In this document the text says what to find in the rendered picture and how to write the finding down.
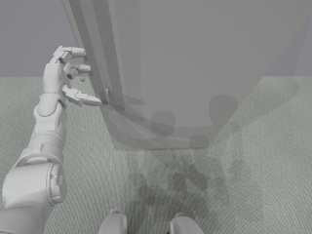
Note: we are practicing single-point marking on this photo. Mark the left robot forearm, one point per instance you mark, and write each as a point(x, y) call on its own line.
point(48, 138)

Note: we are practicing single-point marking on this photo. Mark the left robot thigh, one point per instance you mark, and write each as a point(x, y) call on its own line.
point(114, 224)

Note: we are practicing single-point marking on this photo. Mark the robot left hand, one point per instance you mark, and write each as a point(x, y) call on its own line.
point(55, 77)

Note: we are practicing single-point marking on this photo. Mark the robot left shin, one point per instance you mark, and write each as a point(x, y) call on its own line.
point(115, 211)

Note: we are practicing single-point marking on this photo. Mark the fridge door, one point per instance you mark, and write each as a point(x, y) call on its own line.
point(177, 70)

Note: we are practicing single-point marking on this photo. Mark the handle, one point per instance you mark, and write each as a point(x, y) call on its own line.
point(79, 14)

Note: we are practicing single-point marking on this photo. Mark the robot left upper arm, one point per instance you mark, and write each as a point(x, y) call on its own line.
point(31, 192)

